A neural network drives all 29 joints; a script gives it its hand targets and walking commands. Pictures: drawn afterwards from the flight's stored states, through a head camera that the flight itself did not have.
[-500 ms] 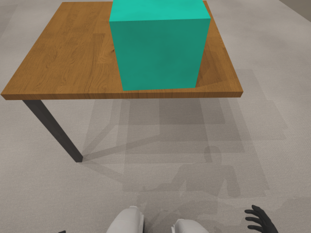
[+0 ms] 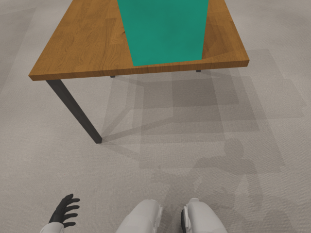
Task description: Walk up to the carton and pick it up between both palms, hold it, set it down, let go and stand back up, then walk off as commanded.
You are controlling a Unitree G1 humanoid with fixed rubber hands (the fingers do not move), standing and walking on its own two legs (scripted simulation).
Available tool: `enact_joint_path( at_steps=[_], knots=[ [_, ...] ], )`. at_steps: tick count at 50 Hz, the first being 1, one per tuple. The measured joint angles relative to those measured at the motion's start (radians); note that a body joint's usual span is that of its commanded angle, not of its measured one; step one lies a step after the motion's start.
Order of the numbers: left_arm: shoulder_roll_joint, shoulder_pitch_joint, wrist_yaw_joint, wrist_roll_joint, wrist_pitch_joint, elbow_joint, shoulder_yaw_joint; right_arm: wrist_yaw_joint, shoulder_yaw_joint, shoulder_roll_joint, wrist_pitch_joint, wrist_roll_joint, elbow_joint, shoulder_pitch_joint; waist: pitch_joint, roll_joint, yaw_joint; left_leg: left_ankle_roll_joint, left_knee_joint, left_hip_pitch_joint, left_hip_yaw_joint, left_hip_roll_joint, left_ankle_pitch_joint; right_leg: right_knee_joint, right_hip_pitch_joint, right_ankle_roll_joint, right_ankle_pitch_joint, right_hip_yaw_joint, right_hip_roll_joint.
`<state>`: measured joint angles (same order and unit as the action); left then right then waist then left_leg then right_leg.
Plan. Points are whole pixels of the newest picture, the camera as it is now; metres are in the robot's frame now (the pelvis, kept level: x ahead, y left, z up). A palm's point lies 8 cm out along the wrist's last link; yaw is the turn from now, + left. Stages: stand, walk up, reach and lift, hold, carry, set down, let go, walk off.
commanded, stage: walk off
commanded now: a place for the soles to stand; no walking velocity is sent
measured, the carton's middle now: (163, 12) +0.85 +0.02 +0.10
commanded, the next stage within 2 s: none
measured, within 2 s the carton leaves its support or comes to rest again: neither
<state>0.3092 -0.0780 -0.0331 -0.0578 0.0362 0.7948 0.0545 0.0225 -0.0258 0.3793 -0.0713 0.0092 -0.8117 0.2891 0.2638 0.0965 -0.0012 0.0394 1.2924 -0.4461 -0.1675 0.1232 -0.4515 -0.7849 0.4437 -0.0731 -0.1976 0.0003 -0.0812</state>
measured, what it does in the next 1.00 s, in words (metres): walks backwards: left foot, then right foot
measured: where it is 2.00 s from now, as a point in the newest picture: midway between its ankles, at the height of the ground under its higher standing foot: outside the picture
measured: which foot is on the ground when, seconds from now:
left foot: up 0.00-0.14, down 0.16-0.60, up 0.62-0.88, down 0.90-1.00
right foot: down 0.00-0.16, up 0.18-0.54, down 0.56-0.94, up 0.96-1.00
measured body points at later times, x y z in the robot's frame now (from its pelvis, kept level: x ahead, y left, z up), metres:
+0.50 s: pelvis -0.17 +0.05 +0.02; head -0.11 +0.10 +0.46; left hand -0.11 +0.35 -0.15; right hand -0.06 -0.27 -0.06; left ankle -0.01 +0.15 -0.69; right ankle -0.24 -0.05 -0.64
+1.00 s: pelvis -0.22 +0.08 +0.02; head -0.23 +0.09 +0.47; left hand -0.14 +0.39 -0.10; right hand -0.22 -0.24 -0.09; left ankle -0.21 +0.17 -0.69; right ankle -0.25 -0.03 -0.67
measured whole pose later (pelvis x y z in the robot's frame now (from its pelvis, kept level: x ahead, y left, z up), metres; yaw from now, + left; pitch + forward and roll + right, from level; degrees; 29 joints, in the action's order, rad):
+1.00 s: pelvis -0.22 +0.08 +0.02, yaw -1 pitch -6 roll -1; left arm 0.37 -0.27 0.03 -0.06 0.07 0.80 0.08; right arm 0.01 -0.03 0.37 0.01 0.00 -0.84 0.43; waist 0.08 -0.01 0.00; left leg 0.05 0.75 -0.26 -0.08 0.09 -0.39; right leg -0.92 0.27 -0.06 -0.50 -0.05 -0.08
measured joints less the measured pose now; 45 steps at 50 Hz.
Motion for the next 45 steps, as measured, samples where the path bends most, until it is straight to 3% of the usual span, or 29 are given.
enact_joint_path(
  at_steps=[4,7,8,10,12,16,20,23,26,28,29,32,37,41,45],
  knots=[
    [0.000,0.028,0.000,0.000,0.002,-0.021,0.002,-0.014,0.000,0.000,0.000,0.000,0.000,0.011,0.000,-0.045,0.000,0.000,-0.046,0.012,-0.001,0.000,-0.071,0.000,0.032,0.000,0.035,0.000,0.012],
    [0.000,0.054,0.000,0.000,0.014,-0.033,0.005,-0.031,-0.001,0.001,0.000,0.000,0.001,0.027,-0.002,-0.092,0.001,0.004,-0.216,0.067,-0.002,-0.015,-0.105,0.000,0.069,0.013,0.063,0.002,0.029],
    [0.000,0.062,-0.001,0.000,0.020,-0.033,0.006,-0.034,-0.004,0.001,0.000,0.000,0.000,0.034,-0.002,-0.105,0.001,0.006,-0.289,0.086,-0.001,-0.024,-0.081,-0.017,0.089,0.020,0.035,0.001,0.030],
    [0.001,0.066,-0.004,0.000,0.036,-0.030,0.011,-0.041,-0.004,0.001,0.000,-0.001,0.000,0.035,0.037,-0.136,0.001,-0.008,-0.273,0.087,0.018,-0.025,-0.023,-0.115,0.099,0.021,-0.180,-0.007,0.027],
    [0.004,0.042,-0.005,0.000,0.048,-0.008,0.012,-0.039,-0.004,0.001,0.000,-0.004,-0.002,0.035,0.037,-0.152,0.002,-0.011,-0.279,0.086,0.030,-0.044,0.006,-0.312,0.121,0.022,-0.297,-0.042,-0.024],
    [0.023,-0.008,0.005,0.000,0.053,0.036,0.020,-0.021,-0.004,-0.002,0.000,-0.005,0.002,0.008,0.009,-0.193,0.001,-0.019,-0.414,0.066,0.032,-0.057,0.125,-0.585,0.101,0.028,-0.277,-0.082,-0.082],
    [0.049,-0.078,0.013,0.000,0.053,0.049,0.026,-0.009,-0.004,-0.002,0.002,-0.005,0.050,-0.053,-0.004,-0.213,0.000,-0.016,-0.553,0.024,0.033,-0.057,0.248,-0.607,0.017,0.028,-0.277,-0.083,-0.084],
    [0.061,-0.123,0.020,0.000,0.053,0.071,0.026,-0.006,-0.004,-0.003,0.013,-0.005,0.070,-0.105,-0.005,-0.205,0.000,-0.016,-0.607,0.000,0.034,-0.059,0.309,-0.480,-0.082,0.028,-0.319,-0.085,-0.081],
    [0.062,-0.159,0.033,0.000,0.053,0.098,0.026,-0.006,-0.004,-0.003,0.014,-0.005,0.071,-0.151,-0.008,-0.182,-0.001,-0.033,-0.654,-0.006,0.037,-0.058,0.368,-0.174,-0.220,0.028,-0.397,-0.086,-0.066],
    [0.061,-0.184,0.041,0.000,0.051,0.113,0.026,-0.004,-0.004,-0.003,0.015,-0.005,0.070,-0.180,-0.007,-0.159,0.000,-0.047,-0.667,-0.013,0.042,-0.060,0.393,0.018,-0.295,0.025,-0.380,-0.084,-0.059],
    [0.061,-0.187,0.046,0.000,0.050,0.126,0.026,0.000,-0.004,-0.003,0.015,-0.005,0.069,-0.186,0.000,-0.138,0.001,-0.048,-0.657,-0.013,0.038,-0.061,0.361,0.031,-0.297,0.020,-0.315,-0.074,-0.060],
    [0.061,-0.232,0.047,0.000,0.049,0.137,0.027,0.004,-0.005,-0.004,0.014,-0.005,0.042,-0.167,-0.029,-0.092,0.000,-0.048,-0.465,-0.048,0.036,-0.044,0.069,0.031,-0.302,0.011,-0.261,-0.056,-0.052],
    [0.061,-0.249,0.049,0.000,0.044,0.134,0.026,0.005,-0.006,-0.003,0.021,-0.005,0.006,-0.093,-0.092,-0.045,0.001,-0.048,-0.215,-0.009,0.034,-0.033,0.038,0.038,-0.288,0.009,-0.232,-0.053,-0.025],
    [0.061,-0.237,0.058,0.000,0.032,0.077,0.026,-0.002,-0.006,-0.003,0.023,-0.005,-0.021,-0.006,-0.138,-0.017,0.001,-0.048,-0.255,0.084,0.034,-0.033,-0.003,0.038,-0.266,0.009,-0.233,-0.048,-0.016],
    [0.061,-0.216,0.066,0.000,0.030,0.018,0.026,-0.012,-0.006,-0.002,0.034,-0.005,-0.025,0.073,-0.166,-0.021,0.002,-0.032,-0.459,0.170,0.035,-0.038,-0.079,0.039,-0.242,0.009,-0.237,-0.040,-0.010]
  ],
)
